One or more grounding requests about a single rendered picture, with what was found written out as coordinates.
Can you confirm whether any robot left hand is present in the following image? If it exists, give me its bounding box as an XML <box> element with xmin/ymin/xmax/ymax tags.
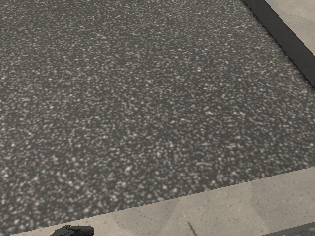
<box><xmin>49</xmin><ymin>224</ymin><xmax>95</xmax><ymax>236</ymax></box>

